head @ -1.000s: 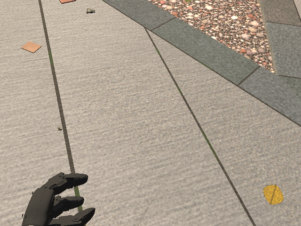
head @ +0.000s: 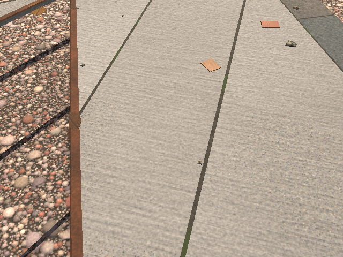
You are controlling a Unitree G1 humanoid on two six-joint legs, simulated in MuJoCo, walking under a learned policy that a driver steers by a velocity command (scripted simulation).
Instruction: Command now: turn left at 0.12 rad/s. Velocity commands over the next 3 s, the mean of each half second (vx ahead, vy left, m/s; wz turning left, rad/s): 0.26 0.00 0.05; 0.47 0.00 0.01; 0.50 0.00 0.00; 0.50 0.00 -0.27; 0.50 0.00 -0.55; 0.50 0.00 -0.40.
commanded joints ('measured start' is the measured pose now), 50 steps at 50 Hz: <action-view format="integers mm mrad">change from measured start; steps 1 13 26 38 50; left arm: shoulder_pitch -71 20 -117 -42 36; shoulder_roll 106 175 58 160 127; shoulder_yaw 17 44 18 55 43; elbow -73 -33 -82 -85 20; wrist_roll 8 -53 -27 -33 -13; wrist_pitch -22 -38 -105 -127 -144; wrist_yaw -6 20 -44 -63 -36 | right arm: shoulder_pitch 35 110 318 314 163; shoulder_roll -110 -61 -113 -194 -97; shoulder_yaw -31 -59 -47 -64 -41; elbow -36 55 114 177 88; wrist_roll -20 29 17 21 18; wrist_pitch -17 -84 -108 -63 -77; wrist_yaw -7 19 9 -18 -17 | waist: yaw -49 -40 -59 82 -36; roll -175 -152 58 125 -70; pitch -61 70 60 -71 24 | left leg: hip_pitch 95 132 360 434 -279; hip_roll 49 15 240 252 215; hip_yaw -32 146 -88 37 4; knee -81 -90 -445 -86 495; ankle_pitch -3 -37 288 921 80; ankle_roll -16 46 169 90 -26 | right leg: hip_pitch -25 -76 -556 -25 -5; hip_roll -162 -201 -76 72 -179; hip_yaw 174 228 11 -87 171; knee -190 -295 376 -34 -442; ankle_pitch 93 -254 235 261 222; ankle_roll -137 -187 -29 -138 -287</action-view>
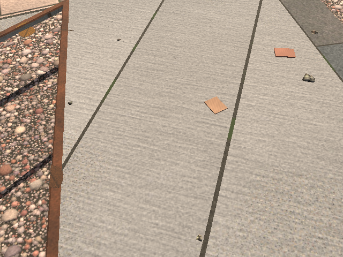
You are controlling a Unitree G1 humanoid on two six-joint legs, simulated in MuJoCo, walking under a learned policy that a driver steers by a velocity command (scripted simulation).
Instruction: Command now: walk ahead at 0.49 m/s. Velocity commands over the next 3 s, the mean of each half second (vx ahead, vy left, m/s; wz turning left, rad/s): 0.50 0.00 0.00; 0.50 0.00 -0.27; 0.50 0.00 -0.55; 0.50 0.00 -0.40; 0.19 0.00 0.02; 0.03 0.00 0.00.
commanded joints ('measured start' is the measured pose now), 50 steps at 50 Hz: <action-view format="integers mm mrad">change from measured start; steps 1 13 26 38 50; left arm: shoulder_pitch -61 114 -15 -317 -50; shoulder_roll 126 196 85 75 134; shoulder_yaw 23 37 4 -6 41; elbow -60 15 -76 -188 -184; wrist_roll -2 -26 -9 -22 -6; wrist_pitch -27 32 26 14 18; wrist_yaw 11 34 26 -18 12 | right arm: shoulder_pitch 24 -247 12 124 -22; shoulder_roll -42 -57 -93 -152 -122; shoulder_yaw -7 2 -22 -45 -23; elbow -55 -153 -35 70 -69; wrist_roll -15 7 -14 -2 -27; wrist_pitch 4 -32 -46 -12 -65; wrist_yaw -6 55 40 10 9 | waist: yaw -46 22 -9 -101 -33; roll -91 -106 19 11 -79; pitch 5 16 -42 46 -99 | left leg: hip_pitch -45 29 445 691 -26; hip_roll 52 -56 107 152 -14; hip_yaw -20 39 -145 67 -45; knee -112 -624 -983 -947 -7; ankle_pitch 136 192 309 344 -64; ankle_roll -26 38 247 154 -18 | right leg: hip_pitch -39 271 -433 -479 114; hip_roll -272 -337 -215 -152 -258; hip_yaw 221 173 129 89 475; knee -238 -77 711 240 -95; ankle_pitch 76 275 -76 127 159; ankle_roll -184 -97 88 29 -219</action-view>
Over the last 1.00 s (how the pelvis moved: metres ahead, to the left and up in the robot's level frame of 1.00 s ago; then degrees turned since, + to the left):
0.38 -0.04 0.01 0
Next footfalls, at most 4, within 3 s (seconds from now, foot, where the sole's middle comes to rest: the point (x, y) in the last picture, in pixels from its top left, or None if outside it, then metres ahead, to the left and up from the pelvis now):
0.32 left None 0.36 0.16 -0.78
0.86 right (210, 217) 0.65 -0.09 -0.78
1.34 left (181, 154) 0.96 0.03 -0.78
1.84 right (260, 141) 1.04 -0.35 -0.78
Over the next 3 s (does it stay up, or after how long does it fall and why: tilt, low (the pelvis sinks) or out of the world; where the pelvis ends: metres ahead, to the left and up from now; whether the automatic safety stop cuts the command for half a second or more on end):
stays up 1.22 -0.39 -0.01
